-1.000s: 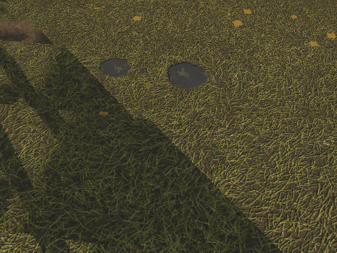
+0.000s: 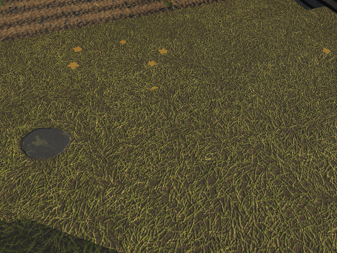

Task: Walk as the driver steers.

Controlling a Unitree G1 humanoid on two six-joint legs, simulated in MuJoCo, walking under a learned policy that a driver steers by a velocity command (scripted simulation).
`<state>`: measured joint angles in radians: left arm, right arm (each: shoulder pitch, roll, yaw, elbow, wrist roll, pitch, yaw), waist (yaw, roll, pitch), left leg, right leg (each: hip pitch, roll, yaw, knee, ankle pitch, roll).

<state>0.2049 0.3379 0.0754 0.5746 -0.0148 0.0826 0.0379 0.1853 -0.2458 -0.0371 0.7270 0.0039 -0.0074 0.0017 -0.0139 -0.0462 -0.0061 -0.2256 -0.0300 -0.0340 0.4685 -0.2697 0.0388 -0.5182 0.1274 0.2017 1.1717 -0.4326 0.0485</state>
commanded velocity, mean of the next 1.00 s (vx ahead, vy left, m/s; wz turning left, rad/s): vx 0.44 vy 0.00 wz -0.08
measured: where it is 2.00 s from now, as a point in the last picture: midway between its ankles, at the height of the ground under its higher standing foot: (149, 181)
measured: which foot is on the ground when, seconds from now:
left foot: down 0.00-0.34, up 0.36-0.96, down 0.98-1.00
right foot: up 0.00-0.32, down 0.34-0.98, up 1.00-1.00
